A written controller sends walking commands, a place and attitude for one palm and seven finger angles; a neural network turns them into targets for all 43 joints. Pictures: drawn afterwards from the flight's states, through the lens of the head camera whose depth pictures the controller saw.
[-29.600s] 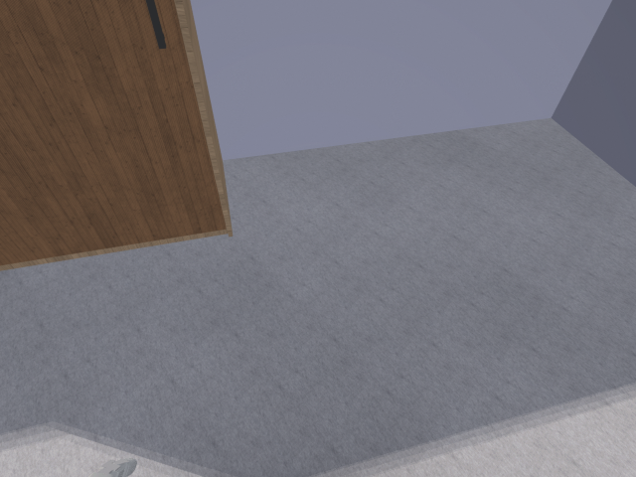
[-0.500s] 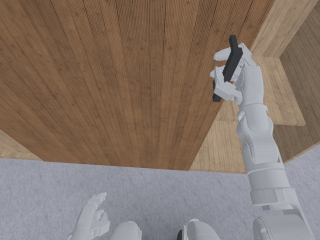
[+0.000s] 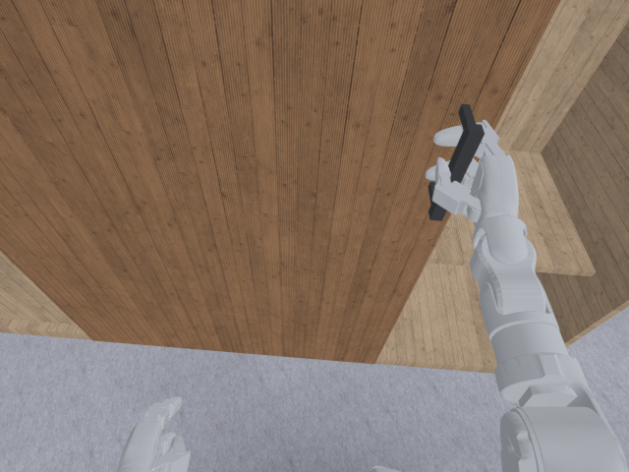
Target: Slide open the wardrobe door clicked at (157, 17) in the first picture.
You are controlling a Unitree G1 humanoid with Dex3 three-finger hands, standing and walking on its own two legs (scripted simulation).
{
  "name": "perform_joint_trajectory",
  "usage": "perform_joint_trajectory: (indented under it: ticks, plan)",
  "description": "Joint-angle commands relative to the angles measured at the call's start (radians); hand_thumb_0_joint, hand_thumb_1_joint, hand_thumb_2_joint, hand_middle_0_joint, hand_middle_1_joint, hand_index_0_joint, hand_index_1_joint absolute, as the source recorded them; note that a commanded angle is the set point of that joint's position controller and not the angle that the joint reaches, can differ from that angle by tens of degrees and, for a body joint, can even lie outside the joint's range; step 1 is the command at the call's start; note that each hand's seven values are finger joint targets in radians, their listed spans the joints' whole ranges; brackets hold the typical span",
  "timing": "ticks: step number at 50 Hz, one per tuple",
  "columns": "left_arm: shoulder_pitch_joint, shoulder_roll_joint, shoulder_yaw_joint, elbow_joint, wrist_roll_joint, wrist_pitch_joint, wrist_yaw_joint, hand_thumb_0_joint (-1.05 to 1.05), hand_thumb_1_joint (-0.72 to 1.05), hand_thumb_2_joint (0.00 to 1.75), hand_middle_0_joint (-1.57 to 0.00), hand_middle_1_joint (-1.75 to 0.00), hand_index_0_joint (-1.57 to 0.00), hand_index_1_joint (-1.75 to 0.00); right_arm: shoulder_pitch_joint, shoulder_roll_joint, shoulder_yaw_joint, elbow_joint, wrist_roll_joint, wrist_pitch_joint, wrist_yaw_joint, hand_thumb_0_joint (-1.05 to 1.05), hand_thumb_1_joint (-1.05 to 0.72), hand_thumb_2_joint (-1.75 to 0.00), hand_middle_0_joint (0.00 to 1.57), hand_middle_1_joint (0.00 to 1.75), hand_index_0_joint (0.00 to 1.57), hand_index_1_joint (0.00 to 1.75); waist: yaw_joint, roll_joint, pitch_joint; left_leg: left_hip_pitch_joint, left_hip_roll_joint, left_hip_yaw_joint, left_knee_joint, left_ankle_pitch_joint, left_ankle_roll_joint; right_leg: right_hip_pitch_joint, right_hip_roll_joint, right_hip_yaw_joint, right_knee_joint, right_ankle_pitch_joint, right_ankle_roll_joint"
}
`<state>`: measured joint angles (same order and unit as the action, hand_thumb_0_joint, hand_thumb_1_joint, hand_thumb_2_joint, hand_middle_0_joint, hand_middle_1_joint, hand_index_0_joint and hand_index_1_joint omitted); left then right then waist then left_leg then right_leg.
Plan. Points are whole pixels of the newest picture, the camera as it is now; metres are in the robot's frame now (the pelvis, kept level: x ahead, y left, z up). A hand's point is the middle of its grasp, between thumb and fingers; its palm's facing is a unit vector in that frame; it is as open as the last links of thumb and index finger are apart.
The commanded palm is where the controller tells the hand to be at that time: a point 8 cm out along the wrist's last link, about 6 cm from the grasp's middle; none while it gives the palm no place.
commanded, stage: stop walking and hold the door there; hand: right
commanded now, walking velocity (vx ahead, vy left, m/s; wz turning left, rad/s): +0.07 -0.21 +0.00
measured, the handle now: (450, 166) +0.48 -0.14 +0.14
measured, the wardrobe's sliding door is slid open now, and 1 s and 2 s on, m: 0.45 0.45 0.45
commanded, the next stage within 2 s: loosen the grip on the handle in 0.16 s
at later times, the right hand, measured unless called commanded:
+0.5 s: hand (442, 187) +0.42 -0.12 +0.15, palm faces +0.08 +0.99 -0.13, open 8.3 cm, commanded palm +0.40 -0.17 +0.14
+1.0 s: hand (437, 190) +0.43 -0.12 +0.14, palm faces +0.02 +0.99 -0.11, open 14.6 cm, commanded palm +0.40 -0.18 +0.13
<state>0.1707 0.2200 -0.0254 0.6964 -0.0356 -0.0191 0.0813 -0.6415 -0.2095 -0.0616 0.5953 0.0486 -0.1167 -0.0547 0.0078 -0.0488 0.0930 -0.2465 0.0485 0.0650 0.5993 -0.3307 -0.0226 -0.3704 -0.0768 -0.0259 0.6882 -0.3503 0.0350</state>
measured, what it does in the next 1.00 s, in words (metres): stands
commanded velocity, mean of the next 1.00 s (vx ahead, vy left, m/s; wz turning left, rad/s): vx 0.01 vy -0.01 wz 0.00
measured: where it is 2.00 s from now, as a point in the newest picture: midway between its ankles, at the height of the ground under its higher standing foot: outside the picture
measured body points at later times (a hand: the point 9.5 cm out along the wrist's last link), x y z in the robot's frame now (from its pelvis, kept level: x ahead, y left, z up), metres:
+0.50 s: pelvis -0.04 +0.02 -0.01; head -0.03 +0.02 +0.44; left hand +0.05 +0.27 -0.12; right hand +0.41 -0.17 +0.16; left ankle -0.01 +0.12 -0.73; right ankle +0.04 -0.12 -0.73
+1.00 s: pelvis -0.01 +0.01 +0.00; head +0.00 +0.01 +0.45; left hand +0.04 +0.28 -0.11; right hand +0.42 -0.17 +0.14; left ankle -0.01 +0.12 -0.73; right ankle +0.04 -0.11 -0.73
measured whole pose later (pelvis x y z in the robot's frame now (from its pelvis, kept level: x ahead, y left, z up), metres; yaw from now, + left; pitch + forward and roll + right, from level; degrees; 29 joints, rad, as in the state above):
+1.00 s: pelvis -0.01 +0.01 +0.00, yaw +8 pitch +5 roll +0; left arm 0.35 0.26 -0.01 0.67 -0.02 -0.14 0.04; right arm -0.58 -0.31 -0.22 0.74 0.07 -0.28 0.00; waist 0.05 0.00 -0.06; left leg -0.43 -0.03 -0.03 0.64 -0.29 0.01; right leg -0.46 -0.01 0.02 0.65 -0.27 0.01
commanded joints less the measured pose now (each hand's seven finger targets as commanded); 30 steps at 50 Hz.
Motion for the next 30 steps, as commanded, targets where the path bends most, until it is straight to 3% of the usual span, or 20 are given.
perform_joint_trajectory:
  ticks: [1, 4, 5, 6, 7, 8, 10, 12, 13, 14, 15, 16, 17, 18, 19, 21, 24, 25, 27, 30]
  plan:
    - [-0.048, 0.099, 0.038, -0.128, 0.004, -0.033, 0.026, 0.00, 0.90, 0.90, -0.20, -0.30, -0.20, -0.30, -0.385, -0.185, -0.075, -0.172, -0.001, -0.045, -0.001, 0.00, -0.90, -0.90, 0.45, 1.40, 0.45, 1.40, -0.020, 0.307, -0.359, 0.291, 0.236, -0.150, -0.046, 0.816, 0.097, -0.002, 0.033, -0.032, -0.061, 0.034, -0.011]
    - [-0.023, 0.124, 0.057, -0.110, 0.007, -0.013, 0.026, 0.00, 0.90, 0.90, -0.20, -0.30, -0.20, -0.30, -0.402, -0.178, -0.069, -0.150, -0.005, -0.047, -0.001, 0.00, -0.90, -0.90, 0.45, 1.40, 0.45, 1.40, -0.015, 0.209, -0.387, 0.168, 0.172, -0.090, 0.027, 0.697, 0.036, 0.199, 0.005, -0.068, -0.191, 0.398, -0.020]
    - [-0.036, 0.139, 0.066, -0.113, 0.002, -0.007, 0.023, 0.00, 0.90, 0.90, -0.20, -0.30, -0.20, -0.30, -0.415, -0.151, -0.039, -0.155, -0.001, -0.051, 0.001, 0.00, -0.90, -0.90, 0.45, 1.40, 0.45, 1.40, -0.016, 0.080, -0.390, 0.100, 0.125, -0.059, 0.055, 0.597, 0.010, 0.268, -0.044, -0.039, -0.182, 0.550, -0.040]
    - [-0.028, 0.128, 0.060, -0.114, 0.004, -0.005, 0.012, 0.00, 0.90, 0.90, -0.20, -0.30, -0.20, -0.30, -0.424, -0.073, 0.014, -0.148, 0.001, -0.064, 0.008, 0.00, -0.90, -0.90, 0.45, 1.40, 0.45, 1.40, -0.013, -0.006, -0.422, 0.053, 0.079, -0.020, 0.092, 0.399, -0.008, 0.299, -0.101, 0.041, -0.188, 0.574, -0.076]
    - [-0.045, 0.123, 0.053, -0.125, 0.004, -0.004, 0.008, 0.00, 0.90, 0.90, -0.20, -0.30, -0.20, -0.30, -0.433, -0.058, 0.017, -0.151, 0.003, -0.078, 0.009, 0.00, -0.90, -0.90, 0.45, 1.40, 0.45, 1.40, -0.006, -0.116, -0.412, -0.004, 0.037, -0.014, 0.133, 0.183, -0.012, 0.296, -0.150, 0.114, -0.210, 0.554, -0.118]
    - [-0.039, 0.128, 0.052, -0.128, 0.003, -0.003, 0.003, 0.00, 0.90, 0.90, -0.20, -0.30, -0.20, -0.30, -0.438, -0.068, 0.005, -0.156, -0.001, -0.091, 0.006, 0.00, -0.90, -0.90, 0.45, 1.40, 0.45, 1.40, -0.010, -0.154, -0.390, -0.026, 0.013, -0.012, 0.148, -0.006, -0.005, 0.273, -0.180, 0.159, -0.239, 0.524, -0.147]
    - [-0.034, 0.126, 0.050, -0.137, 0.000, -0.002, 0.001, 0.00, 0.90, 0.90, -0.20, -0.30, -0.20, -0.30, -0.453, -0.050, 0.028, -0.142, 0.000, -0.103, 0.005, 0.00, -0.90, -0.90, 0.45, 1.40, 0.45, 1.40, -0.016, -0.076, -0.332, 0.009, 0.003, -0.012, 0.063, -0.063, 0.004, 0.194, -0.176, 0.150, -0.240, 0.412, -0.154]
    - [-0.012, 0.130, 0.051, -0.134, -0.001, -0.001, 0.007, 0.00, 0.90, 0.90, -0.20, -0.30, -0.20, -0.30, -0.443, -0.099, -0.013, -0.096, -0.003, -0.102, -0.006, 0.00, -0.90, -0.90, 0.45, 1.40, 0.45, 1.40, -0.015, 0.084, -0.344, 0.095, 0.067, -0.077, -0.070, 0.192, 0.023, 0.129, -0.112, 0.055, -0.158, 0.314, -0.093]
    - [0.060, 0.164, 0.138, -0.159, 0.017, -0.057, -0.020, 0.00, 0.90, 0.90, -0.20, -0.30, -0.20, -0.30, -0.915, -0.612, -0.360, -0.191, -0.096, -0.133, -0.018, 0.00, -0.90, -0.90, 0.45, 1.40, 0.45, 1.40, -0.044, 0.214, -0.312, 0.088, 0.071, -0.186, -0.193, 0.490, 0.037, 0.175, -0.026, -0.009, -0.075, 0.325, -0.083]
    - [0.102, 0.180, 0.084, -0.089, 0.021, -0.128, -0.038, 0.00, 0.90, 0.90, -0.20, -0.30, -0.20, -0.30, -0.743, -0.307, -0.172, 0.185, -0.095, -0.062, 0.020, 0.00, -0.78, -0.84, 0.45, 1.40, 0.45, 1.40, 0.093, 0.316, -0.595, 0.067, -0.036, -0.036, 0.063, 0.707, 0.063, 0.245, 0.060, 0.059, -0.242, 0.548, -0.077]
    - [0.185, 0.207, 0.111, -0.077, -0.004, -0.135, -0.040, 0.00, 0.90, 0.90, -0.20, -0.30, -0.20, -0.30, -0.557, -0.255, -0.196, 0.159, -0.013, -0.046, 0.025, 0.00, -0.66, -0.78, 0.45, 1.40, 0.45, 1.40, 0.042, 0.196, -0.629, -0.010, -0.028, 0.010, 0.053, 0.559, 0.047, 0.337, 0.035, 0.031, -0.189, 0.683, -0.038]
    - [0.179, 0.189, 0.106, -0.068, 0.008, -0.118, -0.040, 0.00, 0.90, 0.90, -0.20, -0.30, -0.20, -0.30, -0.466, -0.107, -0.131, 0.156, -0.019, -0.057, 0.050, 0.00, -0.54, -0.73, 0.45, 1.40, 0.45, 1.40, 0.048, 0.239, -0.567, -0.097, -0.044, 0.012, 0.024, 0.471, 0.030, 0.297, 0.034, 0.028, -0.130, 0.667, -0.035]
    - [0.141, 0.195, 0.092, -0.059, 0.015, -0.117, -0.044, 0.00, 0.90, 0.90, -0.20, -0.30, -0.20, -0.30, -0.559, -0.183, -0.194, 0.128, 0.019, -0.086, 0.062, 0.00, -0.42, -0.67, 0.45, 1.40, 0.45, 1.40, 0.031, 0.067, -0.543, -0.107, -0.036, -0.021, -0.027, 0.425, 0.030, 0.298, 0.051, -0.006, -0.116, 0.524, -0.036]
    - [0.134, 0.190, 0.083, -0.060, 0.022, -0.123, -0.049, 0.00, 0.90, 0.90, -0.20, -0.30, -0.20, -0.30, -0.587, -0.237, -0.221, 0.122, 0.023, -0.115, 0.067, 0.00, -0.30, -0.61, 0.45, 1.40, 0.45, 1.40, 0.035, -0.004, -0.525, -0.099, -0.033, -0.032, -0.044, 0.375, 0.038, 0.282, 0.066, -0.015, -0.118, 0.412, -0.040]
    - [0.126, 0.176, 0.074, -0.065, 0.022, -0.125, -0.054, 0.00, 0.90, 0.90, -0.20, -0.30, -0.20, -0.30, -0.611, -0.233, -0.192, 0.140, 0.008, -0.146, 0.066, 0.00, -0.17, -0.55, 0.45, 1.40, 0.45, 1.40, 0.054, -0.006, -0.439, -0.134, -0.037, -0.035, -0.059, 0.288, 0.042, 0.223, 0.068, -0.014, -0.120, 0.302, -0.046]
    - [0.144, 0.170, 0.074, -0.078, 0.026, -0.132, -0.065, 0.00, 0.90, 0.90, -0.20, -0.30, -0.20, -0.30, -0.629, -0.206, -0.135, 0.169, -0.043, -0.210, 0.061, 0.00, 0.07, -0.43, 0.45, 1.40, 0.45, 1.40, 0.082, 0.101, -0.371, -0.177, -0.042, -0.039, -0.068, 0.193, 0.038, 0.120, 0.068, -0.010, -0.120, 0.176, -0.064]
    - [0.143, 0.183, 0.071, -0.094, 0.014, -0.139, -0.066, 0.00, 0.90, 0.90, -0.20, -0.30, -0.20, -0.30, -0.655, -0.277, -0.140, 0.250, -0.053, -0.254, 0.055, 0.00, 0.43, -0.26, 0.44, 1.38, 0.44, 1.38, 0.101, 0.161, -0.277, -0.256, -0.033, -0.084, -0.125, -0.088, 0.026, -0.003, 0.076, -0.014, -0.127, -0.044, -0.070]
    - [0.146, 0.191, 0.069, -0.092, 0.015, -0.143, -0.063, 0.00, 0.90, 0.90, -0.20, -0.30, -0.20, -0.30, -0.692, -0.330, -0.180, 0.257, -0.046, -0.261, 0.051, 0.00, 0.55, -0.20, 0.42, 1.37, 0.42, 1.37, 0.099, 0.147, -0.281, -0.246, -0.028, -0.100, -0.133, -0.121, 0.028, -0.017, 0.081, -0.015, -0.118, -0.053, -0.073]
    - [0.151, 0.189, 0.067, -0.104, 0.009, -0.154, -0.060, 0.00, 0.90, 0.90, -0.20, -0.30, -0.20, -0.30, -0.721, -0.329, -0.151, 0.247, -0.036, -0.272, 0.072, 0.00, 0.55, -0.20, 0.40, 1.33, 0.40, 1.33, 0.088, 0.116, -0.376, -0.212, -0.031, -0.118, -0.124, -0.161, 0.030, -0.017, 0.092, -0.020, -0.115, -0.068, -0.071]
    - [0.162, 0.190, 0.070, -0.111, 0.006, -0.175, -0.053, 0.00, 0.90, 0.90, -0.20, -0.30, -0.20, -0.30, -0.705, -0.266, -0.113, 0.239, -0.002, -0.283, 0.096, 0.00, 0.55, -0.20, 0.36, 1.28, 0.36, 1.28, 0.083, 0.095, -0.435, -0.201, -0.039, -0.123, -0.120, -0.177, 0.037, -0.012, 0.102, -0.003, -0.108, -0.086, -0.072]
